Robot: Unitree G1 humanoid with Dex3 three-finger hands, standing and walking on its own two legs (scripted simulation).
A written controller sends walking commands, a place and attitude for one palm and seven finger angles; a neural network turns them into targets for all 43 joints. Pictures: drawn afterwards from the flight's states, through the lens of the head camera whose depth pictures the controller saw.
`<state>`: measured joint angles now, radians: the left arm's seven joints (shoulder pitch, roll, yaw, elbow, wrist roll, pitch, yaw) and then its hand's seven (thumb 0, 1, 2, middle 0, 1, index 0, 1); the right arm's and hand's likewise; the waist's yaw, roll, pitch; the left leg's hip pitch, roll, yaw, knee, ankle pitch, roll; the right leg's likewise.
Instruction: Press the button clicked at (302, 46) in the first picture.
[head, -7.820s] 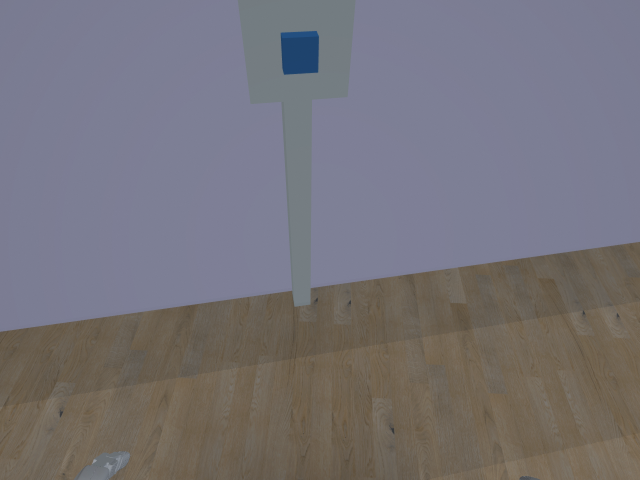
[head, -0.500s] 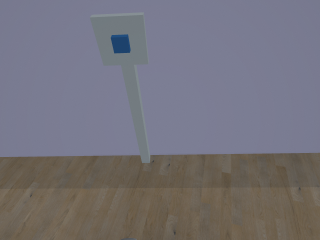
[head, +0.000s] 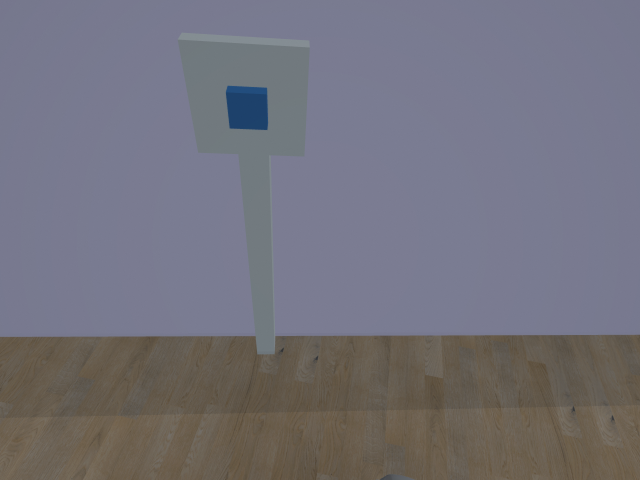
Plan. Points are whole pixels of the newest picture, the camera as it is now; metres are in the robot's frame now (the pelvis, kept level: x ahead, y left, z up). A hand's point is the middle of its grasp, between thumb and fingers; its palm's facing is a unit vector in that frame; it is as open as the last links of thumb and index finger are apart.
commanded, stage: take the last steps up to it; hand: left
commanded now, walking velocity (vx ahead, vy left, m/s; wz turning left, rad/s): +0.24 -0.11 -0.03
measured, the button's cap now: (248, 107) +0.64 +0.18 +0.16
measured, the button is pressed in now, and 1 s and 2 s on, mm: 0 0 0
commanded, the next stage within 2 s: come to a stop and stand still in 0.22 s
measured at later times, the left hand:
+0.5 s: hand (263, 435) +0.23 +0.09 -0.17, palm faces +0.02 -0.97 -0.24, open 7.1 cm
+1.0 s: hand out of the picture +0.09 +0.19 -0.19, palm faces +0.09 -0.96 -0.25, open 7.4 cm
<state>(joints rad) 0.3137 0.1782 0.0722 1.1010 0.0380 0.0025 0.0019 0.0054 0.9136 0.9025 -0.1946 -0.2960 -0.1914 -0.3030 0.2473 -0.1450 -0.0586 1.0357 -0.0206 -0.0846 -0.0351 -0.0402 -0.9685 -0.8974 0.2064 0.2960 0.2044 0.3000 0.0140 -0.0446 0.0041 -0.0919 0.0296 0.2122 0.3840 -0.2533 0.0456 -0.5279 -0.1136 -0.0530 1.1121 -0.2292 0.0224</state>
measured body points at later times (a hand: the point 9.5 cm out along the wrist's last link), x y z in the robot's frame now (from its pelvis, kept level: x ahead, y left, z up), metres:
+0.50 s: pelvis +0.13 -0.08 -0.01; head +0.16 -0.11 +0.44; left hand +0.23 +0.15 -0.15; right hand +0.09 -0.30 -0.18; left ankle +0.10 +0.06 -0.69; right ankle +0.20 -0.16 -0.74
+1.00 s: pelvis +0.09 +0.00 -0.02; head +0.07 -0.01 +0.43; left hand +0.09 +0.24 -0.17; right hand +0.18 -0.23 -0.16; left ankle +0.08 +0.07 -0.74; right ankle +0.15 -0.13 -0.73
